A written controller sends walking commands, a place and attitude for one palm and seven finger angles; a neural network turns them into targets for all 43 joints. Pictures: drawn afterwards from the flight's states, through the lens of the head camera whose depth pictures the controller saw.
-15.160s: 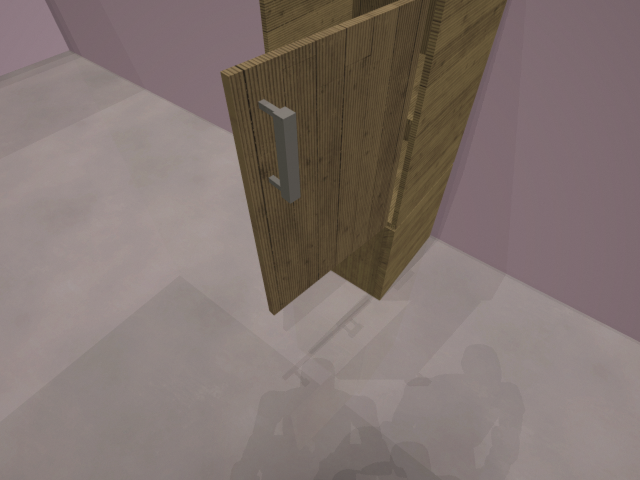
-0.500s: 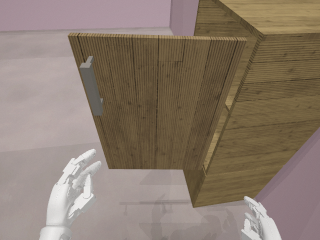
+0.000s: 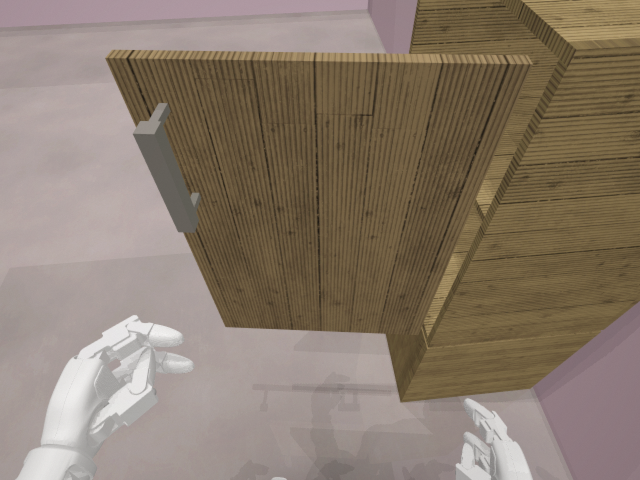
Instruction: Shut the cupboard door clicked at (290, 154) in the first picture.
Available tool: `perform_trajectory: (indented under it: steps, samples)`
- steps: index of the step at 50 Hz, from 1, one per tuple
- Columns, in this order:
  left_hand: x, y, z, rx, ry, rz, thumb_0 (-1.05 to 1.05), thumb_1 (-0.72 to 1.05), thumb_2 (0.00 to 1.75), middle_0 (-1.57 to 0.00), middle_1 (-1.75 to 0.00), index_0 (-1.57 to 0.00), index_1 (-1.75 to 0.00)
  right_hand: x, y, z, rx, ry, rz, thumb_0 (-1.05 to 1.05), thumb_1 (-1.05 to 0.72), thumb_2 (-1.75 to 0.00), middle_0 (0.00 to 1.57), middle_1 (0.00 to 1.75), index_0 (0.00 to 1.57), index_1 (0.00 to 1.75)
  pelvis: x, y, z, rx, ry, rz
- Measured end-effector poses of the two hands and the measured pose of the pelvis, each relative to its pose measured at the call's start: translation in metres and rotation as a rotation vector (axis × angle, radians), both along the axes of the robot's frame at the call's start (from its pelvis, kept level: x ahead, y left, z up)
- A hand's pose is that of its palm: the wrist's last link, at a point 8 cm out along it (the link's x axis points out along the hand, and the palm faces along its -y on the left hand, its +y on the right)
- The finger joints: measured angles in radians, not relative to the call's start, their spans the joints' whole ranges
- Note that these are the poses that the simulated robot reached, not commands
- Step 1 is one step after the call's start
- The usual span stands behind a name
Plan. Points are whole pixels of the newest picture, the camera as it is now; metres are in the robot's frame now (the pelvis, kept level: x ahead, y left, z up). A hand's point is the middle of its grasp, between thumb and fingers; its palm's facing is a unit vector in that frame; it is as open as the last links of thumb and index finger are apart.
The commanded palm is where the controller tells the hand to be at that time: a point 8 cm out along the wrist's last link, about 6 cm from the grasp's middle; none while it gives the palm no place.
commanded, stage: raise the hand and make a fist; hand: left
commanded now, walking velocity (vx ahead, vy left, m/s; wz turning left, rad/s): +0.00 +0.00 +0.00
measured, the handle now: (175, 171) +0.43 +0.20 +0.17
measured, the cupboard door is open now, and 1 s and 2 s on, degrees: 82 82 82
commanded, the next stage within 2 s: bring the fist close to the handle in 1.10 s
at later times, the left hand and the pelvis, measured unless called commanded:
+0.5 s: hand (84, 354) +0.20 +0.22 +0.15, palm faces +0.06 -1.00 -0.05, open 3.1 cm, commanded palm +0.17 +0.27 +0.15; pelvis -0.01 +0.03 +0.02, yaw +1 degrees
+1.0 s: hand (85, 343) +0.21 +0.22 +0.16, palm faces +0.06 -1.00 -0.06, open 3.1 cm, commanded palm +0.18 +0.27 +0.17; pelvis -0.01 +0.02 +0.04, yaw +1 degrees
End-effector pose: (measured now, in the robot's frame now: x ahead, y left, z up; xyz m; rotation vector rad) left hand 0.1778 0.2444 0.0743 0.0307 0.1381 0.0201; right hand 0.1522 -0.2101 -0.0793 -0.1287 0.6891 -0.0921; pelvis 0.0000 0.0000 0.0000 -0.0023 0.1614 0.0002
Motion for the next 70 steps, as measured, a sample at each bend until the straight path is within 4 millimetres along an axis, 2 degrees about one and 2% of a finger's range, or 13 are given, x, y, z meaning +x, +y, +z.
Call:
perform_trajectory:
  steps: [3, 6, 11, 15, 22, 27, 31, 38, 41, 47, 55, 63, 70]
  samples:
    - [-0.006, 0.018, 0.020, 0.039, -0.088, 0.092, 0.02, 0.90, 0.90, -0.83, -0.99, -0.83, -0.98, -0.007, -0.011, 0.004, -0.039, 0.024, -0.005, 0.01, -0.90, -0.89, 0.21, 0.30, 0.20, 0.30, 0.005, 0.003, 0.004, -0.003, -0.006, 0.001]
    - [-0.010, 0.021, 0.034, 0.050, -0.172, 0.090, 0.02, 0.91, 0.90, -0.88, -1.05, -0.89, -1.04, -0.008, -0.019, 0.005, -0.079, 0.026, 0.015, 0.01, -0.91, -0.89, 0.21, 0.30, 0.20, 0.30, 0.004, 0.008, 0.004, -0.010, -0.008, 0.014]
    - [-0.006, 0.007, 0.026, 0.001, -0.144, -0.026, 0.01, 0.91, 0.90, -0.97, -1.15, -0.98, -1.14, 0.000, -0.021, 0.014, -0.115, -0.020, 0.008, 0.01, -0.91, -0.89, 0.20, 0.29, 0.20, 0.30, -0.002, 0.017, 0.005, -0.018, -0.015, 0.018]
    - [-0.002, 0.011, 0.032, 0.021, -0.133, -0.045, 0.02, 0.90, 0.90, -1.05, -1.23, -1.05, -1.22, 0.011, -0.010, 0.029, -0.108, -0.090, -0.001, 0.01, -0.91, -0.90, 0.20, 0.29, 0.20, 0.30, -0.003, 0.021, 0.009, -0.018, -0.039, 0.012]
    - [0.001, 0.033, 0.076, 0.044, -0.281, 0.052, 0.02, 0.90, 0.90, -1.18, -1.37, -1.18, -1.36, 0.025, 0.023, 0.045, -0.052, -0.178, 0.063, 0.01, -0.91, -0.90, 0.20, 0.29, 0.20, 0.30, -0.005, 0.028, 0.017, -0.026, -0.095, 0.023]
    - [0.005, 0.027, 0.075, 0.023, -0.198, 0.001, 0.01, 0.91, 0.90, -1.24, -1.45, -1.25, -1.44, 0.025, 0.039, 0.049, -0.027, -0.178, 0.098, 0.01, -0.91, -0.89, 0.21, 0.30, 0.20, 0.30, -0.009, 0.033, 0.023, -0.027, -0.127, 0.029]
    - [0.007, 0.030, 0.077, 0.041, -0.144, -0.009, 0.01, 0.90, 0.90, -1.27, -1.48, -1.28, -1.47, 0.020, 0.044, 0.051, -0.028, -0.161, 0.103, 0.01, -0.90, -0.89, 0.21, 0.30, 0.21, 0.30, -0.011, 0.033, 0.028, -0.022, -0.147, 0.026]
    - [0.014, 0.045, 0.117, 0.060, -0.279, 0.057, 0.02, 0.90, 0.90, -1.29, -1.50, -1.30, -1.49, 0.012, 0.039, 0.051, -0.036, -0.138, 0.110, 0.01, -0.90, -0.89, 0.21, 0.30, 0.21, 0.30, -0.014, 0.032, 0.033, -0.019, -0.176, 0.030]
    - [0.017, 0.041, 0.113, 0.038, -0.239, 0.034, 0.01, 0.90, 0.90, -1.29, -1.50, -1.30, -1.49, 0.010, 0.034, 0.050, -0.033, -0.130, 0.094, 0.01, -0.90, -0.89, 0.21, 0.30, 0.21, 0.30, -0.014, 0.031, 0.035, -0.017, -0.179, 0.029]
    - [0.012, 0.025, 0.084, 0.014, -0.082, -0.002, 0.01, 0.91, 0.90, -1.30, -1.50, -1.30, -1.50, 0.007, 0.021, 0.054, -0.049, -0.125, 0.063, 0.01, -0.90, -0.89, 0.21, 0.30, 0.20, 0.30, -0.015, 0.027, 0.036, -0.011, -0.184, 0.016]
    - [0.005, 0.028, 0.113, 0.057, -0.270, 0.080, 0.02, 0.90, 0.90, -1.30, -1.50, -1.30, -1.50, 0.009, 0.012, 0.056, -0.062, -0.136, 0.095, 0.01, -0.91, -0.90, 0.20, 0.29, 0.20, 0.30, -0.016, 0.017, 0.036, -0.008, -0.196, 0.028]
    - [0.008, 0.009, 0.090, 0.034, -0.115, 0.009, 0.01, 0.90, 0.90, -1.30, -1.50, -1.30, -1.50, 0.011, 0.005, 0.052, -0.036, -0.143, 0.071, 0.01, -0.91, -0.89, 0.21, 0.30, 0.20, 0.30, -0.017, 0.009, 0.036, -0.005, -0.191, 0.021]
    - [0.026, 0.021, 0.105, 0.052, -0.231, 0.089, 0.02, 0.90, 0.90, -1.30, -1.50, -1.31, -1.50, 0.012, -0.003, 0.050, -0.055, -0.122, 0.081, 0.01, -0.91, -0.89, 0.21, 0.30, 0.20, 0.30, -0.016, 0.000, 0.034, -0.003, -0.191, 0.027]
